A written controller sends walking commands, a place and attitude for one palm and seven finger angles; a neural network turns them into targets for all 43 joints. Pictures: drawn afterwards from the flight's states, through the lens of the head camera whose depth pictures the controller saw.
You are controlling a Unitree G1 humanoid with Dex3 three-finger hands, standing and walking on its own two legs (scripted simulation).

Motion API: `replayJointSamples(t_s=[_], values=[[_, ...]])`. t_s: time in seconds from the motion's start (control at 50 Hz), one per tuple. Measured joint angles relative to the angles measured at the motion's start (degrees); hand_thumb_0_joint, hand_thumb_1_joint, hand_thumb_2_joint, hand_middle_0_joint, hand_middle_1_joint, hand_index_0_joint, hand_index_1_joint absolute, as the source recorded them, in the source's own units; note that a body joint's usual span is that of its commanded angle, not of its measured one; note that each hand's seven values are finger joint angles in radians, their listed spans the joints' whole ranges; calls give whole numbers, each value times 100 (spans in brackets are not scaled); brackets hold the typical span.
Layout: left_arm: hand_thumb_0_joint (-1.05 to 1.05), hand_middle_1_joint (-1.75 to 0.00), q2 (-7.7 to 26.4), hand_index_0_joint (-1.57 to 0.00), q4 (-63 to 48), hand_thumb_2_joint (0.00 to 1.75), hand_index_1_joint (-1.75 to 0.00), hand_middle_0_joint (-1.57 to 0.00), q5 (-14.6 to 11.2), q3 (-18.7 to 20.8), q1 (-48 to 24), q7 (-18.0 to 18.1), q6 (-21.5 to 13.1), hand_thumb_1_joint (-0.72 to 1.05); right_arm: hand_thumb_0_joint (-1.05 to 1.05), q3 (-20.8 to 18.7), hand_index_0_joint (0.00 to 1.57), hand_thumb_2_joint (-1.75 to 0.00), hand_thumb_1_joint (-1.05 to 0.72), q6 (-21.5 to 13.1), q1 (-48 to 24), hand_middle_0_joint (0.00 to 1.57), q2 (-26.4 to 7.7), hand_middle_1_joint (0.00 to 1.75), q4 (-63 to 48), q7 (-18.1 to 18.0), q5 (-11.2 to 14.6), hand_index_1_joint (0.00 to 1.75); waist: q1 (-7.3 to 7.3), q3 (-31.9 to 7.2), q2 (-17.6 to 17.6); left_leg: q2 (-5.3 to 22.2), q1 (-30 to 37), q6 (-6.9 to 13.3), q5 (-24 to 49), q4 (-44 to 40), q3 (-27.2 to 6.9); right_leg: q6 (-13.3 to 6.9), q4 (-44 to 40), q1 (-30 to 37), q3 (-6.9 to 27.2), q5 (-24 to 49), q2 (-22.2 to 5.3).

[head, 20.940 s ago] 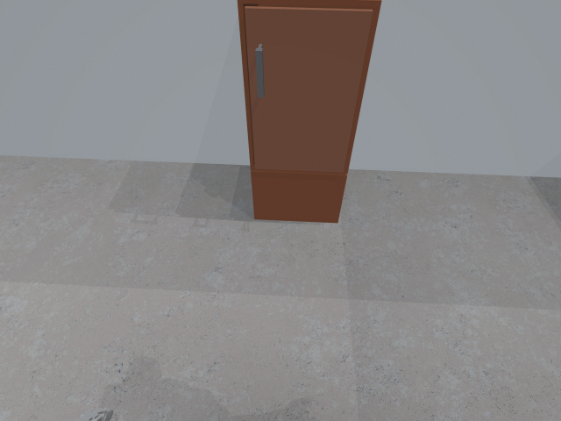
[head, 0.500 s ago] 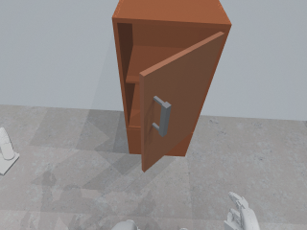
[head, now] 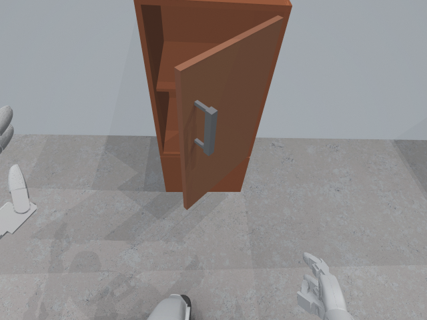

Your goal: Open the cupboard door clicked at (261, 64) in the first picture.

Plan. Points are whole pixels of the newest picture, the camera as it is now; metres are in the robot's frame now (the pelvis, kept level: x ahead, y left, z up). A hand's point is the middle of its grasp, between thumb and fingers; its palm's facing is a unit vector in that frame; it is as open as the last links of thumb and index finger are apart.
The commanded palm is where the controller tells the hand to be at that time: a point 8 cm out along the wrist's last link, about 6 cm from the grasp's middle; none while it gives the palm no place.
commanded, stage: stop stepping back and stand still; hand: left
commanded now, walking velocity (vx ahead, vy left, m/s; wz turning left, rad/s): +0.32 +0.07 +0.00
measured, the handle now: (204, 128) +0.54 +0.08 +0.01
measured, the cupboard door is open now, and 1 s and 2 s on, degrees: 45 45 45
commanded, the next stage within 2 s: let the arm hang, fingers relaxed in 1.04 s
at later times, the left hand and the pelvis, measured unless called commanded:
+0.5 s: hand (1, 262) +0.15 +0.25 +0.17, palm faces +0.49 -0.77 -0.41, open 7.4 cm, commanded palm +0.08 +0.29 +0.19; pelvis -0.05 -0.01 +0.01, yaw +2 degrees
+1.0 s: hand out of the picture +0.10 +0.29 +0.17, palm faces +0.48 -0.77 -0.43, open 7.4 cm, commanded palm +0.04 +0.32 +0.19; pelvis -0.09 +0.02 +0.02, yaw +1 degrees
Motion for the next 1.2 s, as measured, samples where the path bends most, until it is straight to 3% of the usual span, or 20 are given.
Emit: replayJointSamples(t_s=[0.04,0.1,0.14,0.18,0.22,0.26,0.32,0.38,0.46,0.5,0.54,0.68,0.86,1.14,1.16,1.2], values=[[2,-30,128,-21,-107,90,-30,-21,-27,76,175,-65,74,89,1,30,20,-90,-90,97,180,21,-52,30,-61,-74,59,30,-96,-98,-53,-123,445,74,626,-166,40,44,214,-34,-21,-43,-24],[1,-30,325,-21,30,90,-30,-21,-115,236,199,-86,162,88,2,-56,20,-90,-90,59,283,21,-43,30,-124,-112,99,30,-273,-77,-208,-221,740,319,539,-609,90,82,1025,-438,-25,-370,-43],[1,-30,344,-21,152,90,-30,-22,-124,298,272,-40,263,89,2,-73,20,-90,-90,-27,360,21,-72,30,-205,-100,49,30,-360,-53,-204,-203,881,304,759,-935,95,25,1208,-664,-60,-583,45],[1,-30,336,-21,182,90,-30,-21,-131,341,456,14,354,89,2,-77,20,-90,-90,-69,476,21,-117,30,-314,-92,28,30,-454,-60,-174,-200,949,244,807,-1141,62,-43,759,-660,-243,-483,80],[1,-30,301,-21,162,90,-30,-21,-103,321,651,29,390,89,1,-111,20,-90,-90,-39,591,21,-190,30,-400,-82,28,30,-540,-51,-111,-214,842,168,323,-946,0,-212,344,-585,-389,224,78],[2,-30,224,-21,111,90,-30,-21,-46,222,844,24,388,89,1,-167,20,-90,-90,26,736,21,-266,30,-301,-72,21,30,-431,-163,-114,-279,516,53,-408,122,-95,-349,243,-617,-392,675,49],[1,-30,-59,-21,299,90,-30,-22,64,69,852,72,287,89,1,-217,20,-90,-90,83,988,21,-366,30,4,-105,9,30,-188,-449,-167,-296,387,10,-694,1424,-81,-387,43,-620,-248,773,2],[1,-30,-322,-21,761,90,-30,-22,157,-52,433,159,214,88,2,-252,20,-90,-90,-2,1173,21,-447,30,195,-192,65,30,-131,-541,-133,-175,924,113,-799,989,14,-358,-80,-564,-305,831,-61],[1,-30,-555,-21,1005,90,-30,-21,186,-149,-17,214,251,89,2,-301,20,-90,-90,-118,1156,21,-572,30,220,-186,87,30,-207,-453,88,0,1871,254,-404,-400,7,-298,98,-632,-512,749,-39],[2,-30,-526,-21,951,90,-30,-21,170,-156,-47,193,237,89,2,-331,20,-90,-91,-95,983,21,-516,30,216,-156,108,30,-270,-322,86,2,2024,38,-618,-665,8,-255,186,-657,-559,725,-70],[2,-30,-441,-21,833,90,-30,-21,166,-103,100,162,235,89,2,-291,20,-90,-91,-52,793,21,-416,30,110,-112,117,30,-275,-190,8,-31,2064,-22,-498,-692,97,-252,151,-634,-472,811,-106],[2,-30,-180,-21,641,90,-30,-21,122,-80,448,63,166,89,2,-102,20,-90,-91,-111,530,21,-179,30,-315,-31,111,30,-229,-142,64,-21,2012,104,-348,-729,214,-134,-74,-638,-357,1100,-94],[2,-30,-482,-21,915,90,-30,-21,169,-146,126,110,317,89,1,26,20,-90,-90,-105,636,21,-127,30,-259,-49,81,30,-54,-163,79,-127,1927,237,-123,-904,204,-2,-374,-646,-365,1390,-192],[2,-30,-405,-21,796,90,-30,-21,167,-146,231,100,273,89,2,-51,20,-90,-90,-151,751,21,-185,30,-111,-51,72,30,-190,-49,105,-158,1888,273,-78,-945,181,32,-518,-624,-385,1481,-217],[1,-30,-355,-20,1084,90,-30,-21,232,-266,97,17,185,89,2,-97,20,-90,-90,-259,723,21,-258,30,19,47,86,30,-203,-95,154,-172,1776,280,-91,-865,145,33,-437,-715,-427,1451,-235],[1,-30,-308,-20,2277,90,-30,-21,347,-771,-498,-300,426,89,1,-180,20,-90,-90,-176,546,21,-503,30,429,246,80,30,-151,-171,305,-239,1559,310,-144,-647,93,46,-141,-940,-486,1324,-310]])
